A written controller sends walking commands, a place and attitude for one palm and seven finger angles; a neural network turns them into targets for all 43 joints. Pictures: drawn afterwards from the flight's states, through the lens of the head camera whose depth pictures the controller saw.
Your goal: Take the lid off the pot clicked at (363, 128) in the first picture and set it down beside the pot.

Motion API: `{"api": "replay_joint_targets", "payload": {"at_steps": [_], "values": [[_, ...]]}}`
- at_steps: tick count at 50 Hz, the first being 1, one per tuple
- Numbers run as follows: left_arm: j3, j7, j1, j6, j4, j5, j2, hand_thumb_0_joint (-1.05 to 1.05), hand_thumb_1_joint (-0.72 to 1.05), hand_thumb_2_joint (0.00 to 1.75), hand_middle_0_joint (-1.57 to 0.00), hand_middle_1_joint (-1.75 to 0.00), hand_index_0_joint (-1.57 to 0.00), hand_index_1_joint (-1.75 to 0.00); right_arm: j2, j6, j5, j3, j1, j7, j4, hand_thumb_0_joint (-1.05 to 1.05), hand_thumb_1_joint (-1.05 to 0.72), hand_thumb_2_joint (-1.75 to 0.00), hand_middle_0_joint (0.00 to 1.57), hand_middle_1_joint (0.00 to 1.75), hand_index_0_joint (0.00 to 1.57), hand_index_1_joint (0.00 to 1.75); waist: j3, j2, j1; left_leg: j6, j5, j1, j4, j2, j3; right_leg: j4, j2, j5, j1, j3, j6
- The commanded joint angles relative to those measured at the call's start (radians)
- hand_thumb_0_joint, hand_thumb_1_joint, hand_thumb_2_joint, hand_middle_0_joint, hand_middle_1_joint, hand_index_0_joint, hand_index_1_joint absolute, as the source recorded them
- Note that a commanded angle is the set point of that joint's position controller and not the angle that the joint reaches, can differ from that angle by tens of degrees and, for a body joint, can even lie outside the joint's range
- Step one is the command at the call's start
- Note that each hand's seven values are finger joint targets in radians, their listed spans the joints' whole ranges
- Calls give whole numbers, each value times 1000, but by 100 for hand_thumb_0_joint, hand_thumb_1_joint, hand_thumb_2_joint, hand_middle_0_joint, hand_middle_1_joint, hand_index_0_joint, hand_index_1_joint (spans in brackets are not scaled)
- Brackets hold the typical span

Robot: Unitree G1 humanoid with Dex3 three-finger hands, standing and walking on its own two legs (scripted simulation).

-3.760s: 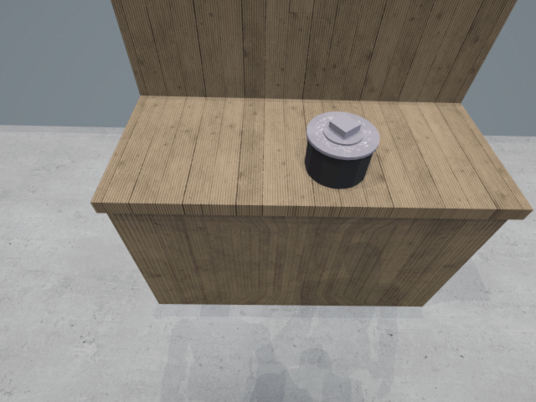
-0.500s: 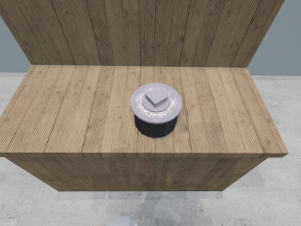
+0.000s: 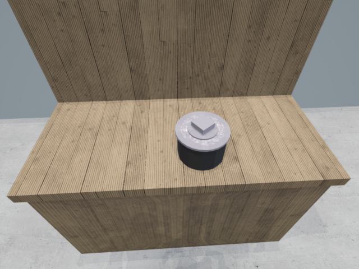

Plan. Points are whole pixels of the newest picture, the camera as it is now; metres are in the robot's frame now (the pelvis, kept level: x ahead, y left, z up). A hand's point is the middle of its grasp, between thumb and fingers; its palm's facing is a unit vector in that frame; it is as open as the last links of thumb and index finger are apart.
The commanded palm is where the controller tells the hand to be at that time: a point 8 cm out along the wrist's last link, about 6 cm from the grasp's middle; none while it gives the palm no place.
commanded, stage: come to a stop and stand still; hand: left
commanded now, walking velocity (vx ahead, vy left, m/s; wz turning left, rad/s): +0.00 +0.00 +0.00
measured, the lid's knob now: (203, 124) +0.52 -0.03 +0.03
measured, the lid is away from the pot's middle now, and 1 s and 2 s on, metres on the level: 0.00 0.00 0.00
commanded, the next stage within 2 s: look again from close up in 1.06 s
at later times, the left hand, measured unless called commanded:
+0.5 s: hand out of the picture +0.01 +0.16 -0.17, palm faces +0.03 -0.99 -0.16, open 7.4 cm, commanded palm none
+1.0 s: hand out of the picture +0.04 +0.14 -0.17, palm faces +0.03 -0.99 -0.16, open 7.4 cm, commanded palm none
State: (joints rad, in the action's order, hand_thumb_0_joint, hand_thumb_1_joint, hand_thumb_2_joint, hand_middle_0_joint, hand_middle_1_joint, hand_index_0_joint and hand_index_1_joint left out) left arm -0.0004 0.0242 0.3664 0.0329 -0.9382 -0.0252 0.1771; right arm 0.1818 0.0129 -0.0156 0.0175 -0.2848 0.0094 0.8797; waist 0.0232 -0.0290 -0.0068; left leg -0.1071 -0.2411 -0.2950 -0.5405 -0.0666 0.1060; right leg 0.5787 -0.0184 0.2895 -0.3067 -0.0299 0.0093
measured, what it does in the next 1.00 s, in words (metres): shifts its weight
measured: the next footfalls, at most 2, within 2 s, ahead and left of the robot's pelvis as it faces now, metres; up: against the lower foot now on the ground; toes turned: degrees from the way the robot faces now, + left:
none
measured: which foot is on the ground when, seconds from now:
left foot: down 0.00-1.00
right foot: down 0.00-1.00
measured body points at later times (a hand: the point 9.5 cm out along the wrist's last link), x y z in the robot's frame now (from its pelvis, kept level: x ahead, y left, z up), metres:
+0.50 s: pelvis +0.03 +0.01 +0.01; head +0.03 +0.01 +0.46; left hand +0.01 +0.22 -0.15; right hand +0.03 -0.21 -0.15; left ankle +0.04 +0.04 -0.73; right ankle +0.03 -0.15 -0.73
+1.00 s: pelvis +0.05 -0.02 +0.01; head +0.05 -0.01 +0.46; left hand +0.04 +0.19 -0.15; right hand +0.05 -0.24 -0.15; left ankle +0.04 +0.04 -0.73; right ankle +0.03 -0.15 -0.73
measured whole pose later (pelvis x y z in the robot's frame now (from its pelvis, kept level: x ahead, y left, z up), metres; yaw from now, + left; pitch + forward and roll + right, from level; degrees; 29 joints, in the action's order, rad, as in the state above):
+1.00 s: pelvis +0.05 -0.02 +0.01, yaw +0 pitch -1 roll +0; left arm 0.02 0.04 0.32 -0.01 -1.10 -0.01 0.13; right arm 0.14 -0.03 0.00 -0.01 -0.30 0.04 1.12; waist 0.00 0.01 -0.01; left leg -0.08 -0.26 -0.15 -0.42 -0.06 0.09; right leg 0.43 -0.01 0.26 -0.16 -0.01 -0.01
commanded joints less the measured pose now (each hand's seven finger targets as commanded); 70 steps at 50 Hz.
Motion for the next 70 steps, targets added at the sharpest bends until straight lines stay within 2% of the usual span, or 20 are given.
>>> {"api": "replay_joint_targets", "payload": {"at_steps": [1, 2, 3, 7, 10, 12, 16, 17, 20, 28, 31, 37, 42, 48, 55, 58, 61, 62, 67, 70], "values": [[-26, 8, 46, -17, 38, -6, 86, 0, 90, 90, -20, -30, -20, -30, 125, -28, 0, 20, 8, 5, -31, 0, -90, -90, 20, 30, 20, 30, -78, -18, -25, 32, -312, -69, 342, 224, -320, -51, -15, 38, 7, 4, 27], [-27, 7, 42, -17, 32, -6, 85, 0, 90, 90, -20, -30, -20, -30, 116, -32, 2, 18, -2, 7, -18, 0, -90, -90, 20, 30, 20, 30, -84, -11, -24, 36, -298, -63, 350, 223, -319, -57, -18, 31, 10, 9, 29], [-25, 7, 48, -17, 21, -5, 80, 0, 90, 90, -20, -30, -20, -30, 121, -33, 2, 16, -3, 8, -6, 0, -90, -90, 20, 30, 20, 30, -69, -35, -25, 41, -285, -41, 349, 220, -312, -64, -22, 31, 12, 5, 28], [-18, 7, 38, -23, -15, -2, 74, 0, 90, 90, -20, -30, -20, -30, 105, -39, 5, 9, -36, 13, 47, 0, -90, -90, 20, 30, 20, 30, -79, 0, -17, 49, -214, -5, 340, 212, -294, -108, -38, -2, 22, -4, 35], [-12, 10, 45, -25, -41, 0, 66, 0, 90, 90, -20, -30, -20, -30, 105, -39, 5, 7, -55, 14, 79, 0, -90, -90, 20, 30, 20, 30, -89, -17, -13, 63, -235, 4, 353, 208, -293, -120, -48, 9, 19, -7, 36], [-10, 10, 46, -27, -57, 0, 64, 0, 90, 90, -20, -30, -20, -30, 94, -40, 7, 5, -61, 15, 98, 0, -90, -90, 20, 30, 20, 30, -109, 2, -13, 57, -211, 5, 347, 207, -284, -137, -54, -10, 19, -9, 38], [-3, 13, 53, -33, -85, 2, 48, 0, 90, 90, -20, -30, -20, -30, 87, -45, 8, 1, -82, 17, 126, 0, -90, -90, 20, 30, 20, 30, -94, 12, -6, 60, -155, 36, 330, 199, -265, -152, -65, -38, 25, -22, 36], [-3, 12, 48, -34, -87, 1, 48, 0, 90, 90, -20, -30, -20, -30, 78, -46, 9, -1, -85, 18, 134, 0, -90, -90, 20, 30, 20, 30, -110, 25, -7, 57, -127, 27, 325, 198, -263, -157, -66, -54, 27, -20, 37], [0, 16, 54, -40, -103, 4, 37, 0, 90, 90, -20, -30, -20, -30, 74, -51, 9, -2, -93, 20, 146, 0, -90, -90, 20, 30, 20, 30, -75, 38, -1, 57, -35, 76, 295, 191, -242, -162, -74, -91, 34, -29, 35], [3, 23, 52, -42, -128, 7, 28, 0, 90, 90, -20, -30, -20, -30, 59, -57, 11, -7, -100, 28, 182, 0, -90, -90, 20, 30, 20, 30, -69, 38, 5, 58, 237, 149, 224, 186, -197, -165, -82, -165, 47, -27, 26], [2, 24, 48, -40, -136, 7, 25, 0, 90, 90, -20, -30, -20, -30, 57, -57, 10, -8, -99, 30, 190, 0, -90, -90, 20, 30, 20, 30, -75, 4, 5, 60, 235, 154, 228, 186, -194, -169, -79, -148, 51, -27, 24], [4, 23, 39, -40, -140, 9, 30, 0, 90, 90, -20, -30, -20, -30, 53, -57, 12, -11, -90, 32, 197, 0, -90, -90, 20, 30, 20, 30, -88, 24, 1, 51, 256, 149, 214, 183, -185, -185, -81, -175, 70, -31, 25], [5, 22, 32, -43, -139, 9, 34, 0, 90, 90, -20, -30, -20, -30, 51, -56, 12, -12, -85, 30, 207, 0, -90, -90, 20, 30, 20, 30, -94, 48, 1, 49, 210, 139, 212, 177, -179, -199, -86, -185, 79, -37, 27], [7, 22, 35, -47, -137, 10, 35, 0, 90, 90, -20, -30, -20, -30, 49, -56, 11, -12, -84, 28, 216, 0, -90, -90, 20, 30, 20, 30, -94, 25, 1, 51, 190, 142, 213, 173, -175, -206, -89, -187, 80, -45, 31], [9, 23, 36, -50, -143, 12, 32, 0, 90, 90, -20, -30, -20, -30, 44, -58, 12, -14, -98, 29, 232, 0, -90, -90, 20, 30, 20, 30, -78, 43, 3, 51, 200, 157, 209, 176, -172, -211, -87, -194, 92, -47, 32], [10, 23, 40, -50, -144, 11, 28, 0, 90, 90, -20, -30, -20, -30, 37, -56, 13, -14, -95, 28, 237, 0, -90, -90, 20, 30, 20, 30, -113, 39, 1, 51, 157, 132, 215, 174, -172, -223, -86, -175, 81, -50, 33], [10, 23, 44, -52, -147, 12, 26, 0, 90, 90, -20, -30, -20, -30, 34, -58, 12, -15, -103, 28, 242, 0, -90, -90, 20, 30, 20, 30, -84, 37, 3, 51, 176, 153, 215, 175, -172, -217, -85, -186, 90, -48, 33], [10, 22, 43, -52, -146, 12, 28, 0, 90, 90, -20, -30, -20, -30, 31, -58, 14, -15, -101, 29, 245, 0, -90, -90, 20, 30, 20, 30, -104, 31, 0, 49, 167, 136, 213, 175, -169, -224, -83, -183, 90, -45, 33], [12, 23, 53, -56, -148, 12, 25, 0, 90, 90, -20, -30, -20, -30, 24, -58, 15, -14, -104, 28, 250, 0, -90, -90, 20, 30, 20, 30, -107, 52, 0, 49, 167, 136, 207, 174, -166, -230, -85, -197, 90, -50, 35], [13, 24, 58, -57, -151, 12, 20, 0, 90, 90, -20, -30, -20, -30, 23, -57, 14, -14, -108, 29, 253, 0, -90, -90, 20, 30, 20, 30, -97, 40, 4, 52, 156, 147, 207, 173, -164, -230, -87, -190, 86, -57, 36]]}}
